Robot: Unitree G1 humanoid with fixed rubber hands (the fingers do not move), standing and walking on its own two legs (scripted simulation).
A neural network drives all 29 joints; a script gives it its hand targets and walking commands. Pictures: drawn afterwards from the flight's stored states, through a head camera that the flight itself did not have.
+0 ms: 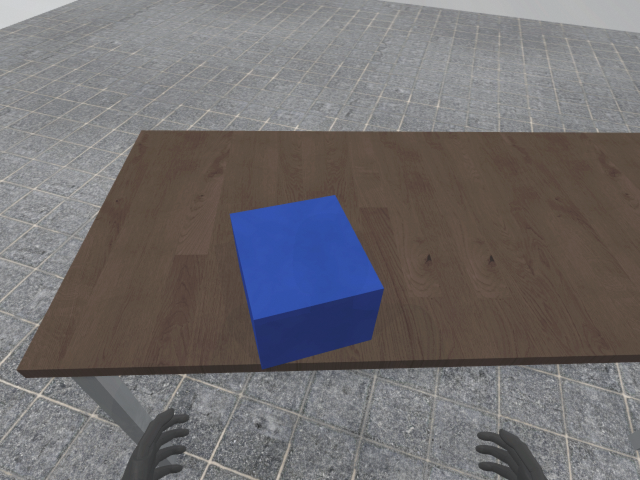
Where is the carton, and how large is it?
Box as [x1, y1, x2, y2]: [230, 195, 383, 369]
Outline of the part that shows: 334,195 230,214 239,267 262,369 371,338 383,287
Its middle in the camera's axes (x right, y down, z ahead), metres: -0.03 +0.06 +0.64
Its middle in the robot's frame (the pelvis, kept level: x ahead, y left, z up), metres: +0.45 +0.07 -0.03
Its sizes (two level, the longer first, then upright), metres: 0.209 0.182 0.140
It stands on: a table, 0.68 m high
